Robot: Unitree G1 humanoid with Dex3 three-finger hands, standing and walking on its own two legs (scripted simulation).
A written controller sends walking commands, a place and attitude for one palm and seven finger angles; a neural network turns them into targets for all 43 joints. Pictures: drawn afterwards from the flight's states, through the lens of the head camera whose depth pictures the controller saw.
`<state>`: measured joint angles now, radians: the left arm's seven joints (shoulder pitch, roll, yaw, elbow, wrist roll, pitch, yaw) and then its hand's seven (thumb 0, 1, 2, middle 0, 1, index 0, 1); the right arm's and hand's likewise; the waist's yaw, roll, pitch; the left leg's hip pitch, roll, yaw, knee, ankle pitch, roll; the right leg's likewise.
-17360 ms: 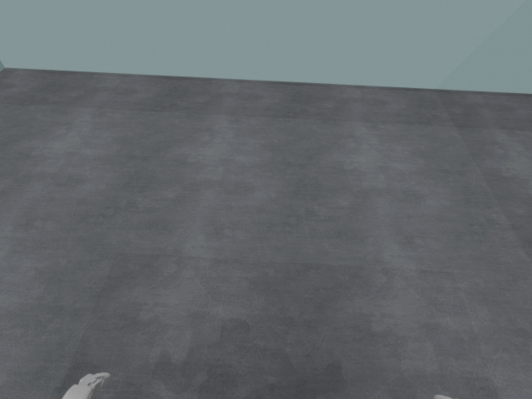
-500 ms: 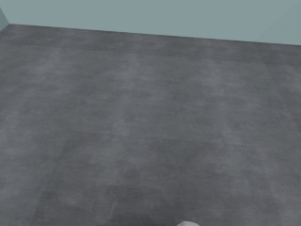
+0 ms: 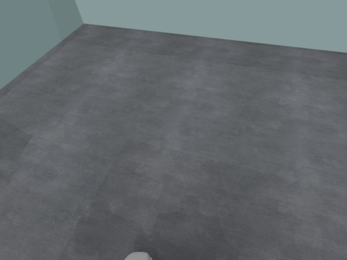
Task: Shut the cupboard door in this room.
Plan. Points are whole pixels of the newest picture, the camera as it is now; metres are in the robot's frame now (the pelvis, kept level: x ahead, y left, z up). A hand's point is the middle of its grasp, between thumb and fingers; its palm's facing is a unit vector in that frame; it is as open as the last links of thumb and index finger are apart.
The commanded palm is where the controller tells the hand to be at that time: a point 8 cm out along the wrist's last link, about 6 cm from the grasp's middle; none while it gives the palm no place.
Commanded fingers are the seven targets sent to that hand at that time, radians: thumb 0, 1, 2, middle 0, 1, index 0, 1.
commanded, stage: turn or walk to find it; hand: left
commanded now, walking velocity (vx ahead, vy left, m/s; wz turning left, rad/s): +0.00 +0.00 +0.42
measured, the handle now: out of the picture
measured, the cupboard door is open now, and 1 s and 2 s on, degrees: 78 78 78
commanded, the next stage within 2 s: stand and wait in 0.12 s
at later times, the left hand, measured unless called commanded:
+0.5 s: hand out of the picture -0.01 +0.27 -0.17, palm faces +0.23 -0.94 -0.25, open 7.4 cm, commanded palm none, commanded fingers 0.00 0.90 0.90 -0.20 -0.30 -0.20 -0.30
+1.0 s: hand out of the picture -0.09 +0.20 -0.16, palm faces +0.46 -0.85 -0.25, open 7.4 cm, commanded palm none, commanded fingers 0.00 0.90 0.90 -0.20 -0.30 -0.20 -0.30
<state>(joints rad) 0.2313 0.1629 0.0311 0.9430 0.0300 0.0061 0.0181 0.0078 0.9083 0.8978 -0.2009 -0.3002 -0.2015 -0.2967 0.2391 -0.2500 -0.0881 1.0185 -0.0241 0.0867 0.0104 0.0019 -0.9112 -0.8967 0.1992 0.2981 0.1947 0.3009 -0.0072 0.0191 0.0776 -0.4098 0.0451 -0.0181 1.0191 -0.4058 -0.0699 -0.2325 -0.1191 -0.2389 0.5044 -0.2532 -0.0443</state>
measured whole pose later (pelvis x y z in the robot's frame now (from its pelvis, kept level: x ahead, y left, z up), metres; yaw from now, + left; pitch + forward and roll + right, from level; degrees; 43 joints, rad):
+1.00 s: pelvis -0.06 +0.00 +0.00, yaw +28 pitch -1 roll +2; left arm 0.21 0.18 0.03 0.92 0.03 0.01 0.01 0.01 0.91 0.90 -0.20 -0.30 -0.20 -0.30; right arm 0.20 -0.25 -0.09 0.99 -0.02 0.08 0.01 0.00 -0.91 -0.90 0.20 0.30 0.19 0.30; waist -0.01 0.01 0.10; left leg -0.40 0.05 0.01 0.94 -0.44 -0.07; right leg -0.22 -0.14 -0.24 0.54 -0.30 -0.01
